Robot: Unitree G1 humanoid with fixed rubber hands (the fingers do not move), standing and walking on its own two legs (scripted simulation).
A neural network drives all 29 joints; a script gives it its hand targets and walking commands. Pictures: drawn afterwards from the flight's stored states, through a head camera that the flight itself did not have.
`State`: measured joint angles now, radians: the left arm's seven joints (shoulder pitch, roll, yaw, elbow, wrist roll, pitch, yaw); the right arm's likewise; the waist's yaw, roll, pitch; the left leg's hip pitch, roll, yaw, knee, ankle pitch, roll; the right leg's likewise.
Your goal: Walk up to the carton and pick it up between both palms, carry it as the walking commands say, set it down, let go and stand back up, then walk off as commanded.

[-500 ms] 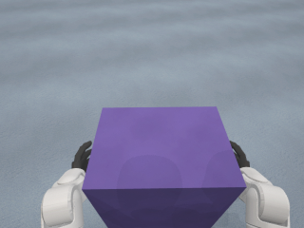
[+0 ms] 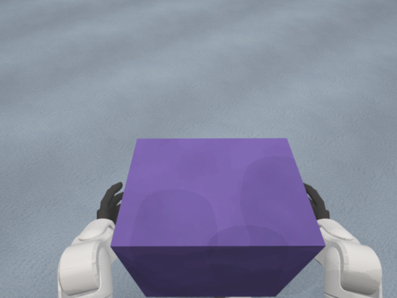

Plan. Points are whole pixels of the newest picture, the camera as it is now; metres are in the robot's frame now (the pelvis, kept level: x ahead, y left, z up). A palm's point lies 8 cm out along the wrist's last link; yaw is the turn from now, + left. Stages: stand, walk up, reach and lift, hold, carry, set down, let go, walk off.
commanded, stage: carry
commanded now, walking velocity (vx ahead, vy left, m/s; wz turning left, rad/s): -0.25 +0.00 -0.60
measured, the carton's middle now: (211, 223) +0.27 -0.01 +0.00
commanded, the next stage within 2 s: none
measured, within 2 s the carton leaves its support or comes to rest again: neither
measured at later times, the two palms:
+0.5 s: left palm (165, 240) +0.22 +0.07 +0.07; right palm out of the picture +0.15 -0.29 +0.05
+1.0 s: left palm (173, 245) +0.21 +0.06 +0.08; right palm out of the picture +0.13 -0.30 +0.07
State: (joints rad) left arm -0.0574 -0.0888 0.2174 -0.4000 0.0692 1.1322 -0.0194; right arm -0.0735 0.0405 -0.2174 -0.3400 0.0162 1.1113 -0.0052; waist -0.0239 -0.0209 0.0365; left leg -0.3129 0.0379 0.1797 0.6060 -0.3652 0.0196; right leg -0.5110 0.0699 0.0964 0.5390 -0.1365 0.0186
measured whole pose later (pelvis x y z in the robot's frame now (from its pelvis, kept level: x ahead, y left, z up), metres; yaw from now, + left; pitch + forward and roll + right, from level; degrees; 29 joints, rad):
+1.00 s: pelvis -0.07 -0.06 +0.00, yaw -11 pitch +3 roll +1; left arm -0.07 -0.07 0.21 -0.38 0.07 1.18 -0.02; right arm -0.07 0.04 -0.21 -0.34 0.00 1.16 -0.01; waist -0.02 -0.01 -0.09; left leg -0.32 0.09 0.22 0.63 -0.35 0.00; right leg -0.42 -0.01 0.05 0.64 -0.28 0.02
